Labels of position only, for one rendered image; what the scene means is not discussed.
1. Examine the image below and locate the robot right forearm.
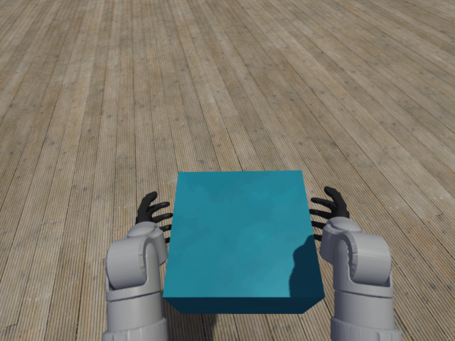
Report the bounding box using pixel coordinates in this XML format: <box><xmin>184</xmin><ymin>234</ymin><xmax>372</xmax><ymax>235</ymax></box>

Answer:
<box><xmin>319</xmin><ymin>217</ymin><xmax>402</xmax><ymax>341</ymax></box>

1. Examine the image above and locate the robot right hand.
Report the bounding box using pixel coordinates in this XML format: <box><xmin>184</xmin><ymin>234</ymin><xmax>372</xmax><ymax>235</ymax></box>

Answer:
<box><xmin>309</xmin><ymin>186</ymin><xmax>350</xmax><ymax>242</ymax></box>

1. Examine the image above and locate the carton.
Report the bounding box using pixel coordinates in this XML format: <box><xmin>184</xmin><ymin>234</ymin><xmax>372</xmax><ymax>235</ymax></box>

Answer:
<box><xmin>163</xmin><ymin>170</ymin><xmax>325</xmax><ymax>314</ymax></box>

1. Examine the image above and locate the robot left forearm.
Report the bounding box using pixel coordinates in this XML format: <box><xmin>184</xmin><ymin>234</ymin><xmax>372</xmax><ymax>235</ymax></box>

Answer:
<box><xmin>102</xmin><ymin>222</ymin><xmax>168</xmax><ymax>341</ymax></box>

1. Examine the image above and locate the robot left hand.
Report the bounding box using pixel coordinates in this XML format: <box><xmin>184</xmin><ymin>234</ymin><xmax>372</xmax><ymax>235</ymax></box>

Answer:
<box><xmin>135</xmin><ymin>191</ymin><xmax>173</xmax><ymax>244</ymax></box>

